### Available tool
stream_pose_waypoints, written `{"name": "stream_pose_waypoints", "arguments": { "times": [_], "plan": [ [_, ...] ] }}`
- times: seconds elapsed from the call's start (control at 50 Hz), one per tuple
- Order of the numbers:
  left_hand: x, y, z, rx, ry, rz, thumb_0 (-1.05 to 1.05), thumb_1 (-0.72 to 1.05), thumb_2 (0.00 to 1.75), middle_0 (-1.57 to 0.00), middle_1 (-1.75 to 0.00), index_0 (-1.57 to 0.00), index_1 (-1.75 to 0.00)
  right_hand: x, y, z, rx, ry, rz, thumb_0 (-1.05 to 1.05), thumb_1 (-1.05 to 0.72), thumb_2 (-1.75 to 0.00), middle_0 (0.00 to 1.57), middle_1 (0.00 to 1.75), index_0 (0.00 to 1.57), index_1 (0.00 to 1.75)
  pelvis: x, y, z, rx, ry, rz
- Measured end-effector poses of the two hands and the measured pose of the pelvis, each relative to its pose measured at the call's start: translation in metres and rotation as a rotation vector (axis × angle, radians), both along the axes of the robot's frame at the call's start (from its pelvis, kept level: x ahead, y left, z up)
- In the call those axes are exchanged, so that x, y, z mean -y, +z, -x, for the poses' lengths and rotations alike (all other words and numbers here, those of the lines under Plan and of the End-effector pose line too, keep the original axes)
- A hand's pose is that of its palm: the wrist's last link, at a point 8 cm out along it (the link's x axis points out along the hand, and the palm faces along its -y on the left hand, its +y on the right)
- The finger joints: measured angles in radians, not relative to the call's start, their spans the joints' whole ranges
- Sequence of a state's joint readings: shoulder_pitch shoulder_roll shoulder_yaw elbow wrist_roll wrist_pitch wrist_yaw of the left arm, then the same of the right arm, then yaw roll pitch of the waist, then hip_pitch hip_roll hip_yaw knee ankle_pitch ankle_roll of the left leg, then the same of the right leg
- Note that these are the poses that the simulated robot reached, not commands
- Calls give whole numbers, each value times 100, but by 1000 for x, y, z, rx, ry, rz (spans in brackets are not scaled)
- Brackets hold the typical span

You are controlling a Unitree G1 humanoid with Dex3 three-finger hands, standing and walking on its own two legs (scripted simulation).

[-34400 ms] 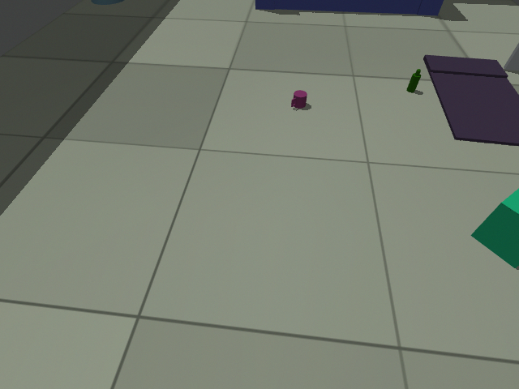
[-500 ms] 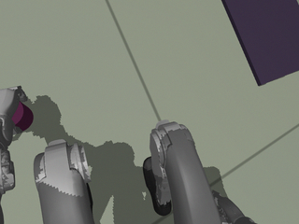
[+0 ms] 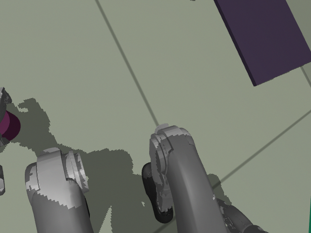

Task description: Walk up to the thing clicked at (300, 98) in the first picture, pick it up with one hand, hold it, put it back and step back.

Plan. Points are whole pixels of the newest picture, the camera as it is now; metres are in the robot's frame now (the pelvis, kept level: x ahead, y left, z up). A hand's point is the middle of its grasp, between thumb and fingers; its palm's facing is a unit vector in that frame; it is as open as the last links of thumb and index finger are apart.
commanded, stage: open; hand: left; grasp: from above
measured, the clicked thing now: out of the picture +0.39 +0.34 -0.25
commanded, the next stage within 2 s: withdraw in 0.52 s
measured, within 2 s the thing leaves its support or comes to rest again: rests again in 0.98 s
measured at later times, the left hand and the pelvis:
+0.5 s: hand out of the picture +0.40 +0.31 -0.22, palm faces -0.45 -0.16 -0.88, open 13.4 cm; pelvis +0.00 +0.00 +0.00, yaw +0 degrees
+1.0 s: hand out of the picture +0.42 +0.34 -0.12, palm faces -0.27 -0.05 -0.96, open 14.1 cm; pelvis +0.00 +0.00 +0.03, yaw +3 degrees
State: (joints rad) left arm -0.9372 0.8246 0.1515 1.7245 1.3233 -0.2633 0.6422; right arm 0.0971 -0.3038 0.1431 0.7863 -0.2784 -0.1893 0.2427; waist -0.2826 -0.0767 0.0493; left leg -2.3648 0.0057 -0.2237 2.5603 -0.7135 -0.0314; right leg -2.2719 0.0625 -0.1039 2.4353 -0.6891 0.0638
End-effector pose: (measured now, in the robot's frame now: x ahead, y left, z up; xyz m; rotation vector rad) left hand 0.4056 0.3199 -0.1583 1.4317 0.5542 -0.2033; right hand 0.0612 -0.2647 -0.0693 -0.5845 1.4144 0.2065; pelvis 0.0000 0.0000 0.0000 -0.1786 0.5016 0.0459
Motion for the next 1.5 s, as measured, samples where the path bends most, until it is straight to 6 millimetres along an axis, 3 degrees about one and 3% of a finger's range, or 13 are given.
{"name": "stream_pose_waypoints", "arguments": {
  "times": [0.28, 0.8, 0.88, 0.98, 1.1, 1.2, 1.34, 1.5],
  "plan": [
    [3, -4, -4, 8, 13, -13, 0, -45, 100, -12, -112, -15, -110, -9, -2, -6, -3, 4, -44, 0, -90, -89, 20, 30, 20, 30, -2, 3, -2, -16, -3, 9],
    [-3, 5, -6, 41, 2, -4, 0, -49, 99, -8, -108, -10, -107, -2, 5, -13, 7, -1, -21, 0, -91, -90, 20, 30, 20, 30, -2, 6, -2, -22, 2, 11],
    [-7, 29, -11, 126, 5, -26, 0, -51, 99, -8, -106, -10, -105, -3, 3, -16, 18, -48, -36, 0, -92, -90, 20, 30, 20, 30, -1, 10, -5, -45, 8, 7],
    [-19, 85, -11, 195, 39, -102, 0, -53, 99, -8, -104, -9, -103, -5, 1, -31, 62, -132, -74, 0, -92, -90, 20, 30, 20, 30, -1, 27, -5, -85, 26, -17],
    [-34, 159, -11, 108, 106, -150, 0, -55, 101, -8, -102, -8, -103, -9, 14, -52, 136, -172, -116, 0, -92, -90, 20, 30, 20, 30, 1, 58, 1, -99, 42, -44],
    [-31, 187, -1, -38, 99, -105, 0, -55, 103, -8, -102, -7, -104, -5, 37, -56, 180, -173, -101, 0, -92, -90, 20, 30, 20, 30, 4, 82, 9, -79, 53, -60],
    [-16, 167, 20, -123, -21, 23, 0, -55, 103, -8, -103, -7, -104, 15, 65, -40, 145, -130, 25, 0, -92, -90, 20, 30, 20, 30, 8, 93, 16, -71, 60, -59],
    [-6, 114, 22, -33, -142, 19, 0, -54, 103, -8, -102, -8, -103, 27, 54, -22, 93, -103, 131, 0, -92, -90, 20, 30, 20, 30, 5, 61, 20, -46, 61, -43]
  ]
}}
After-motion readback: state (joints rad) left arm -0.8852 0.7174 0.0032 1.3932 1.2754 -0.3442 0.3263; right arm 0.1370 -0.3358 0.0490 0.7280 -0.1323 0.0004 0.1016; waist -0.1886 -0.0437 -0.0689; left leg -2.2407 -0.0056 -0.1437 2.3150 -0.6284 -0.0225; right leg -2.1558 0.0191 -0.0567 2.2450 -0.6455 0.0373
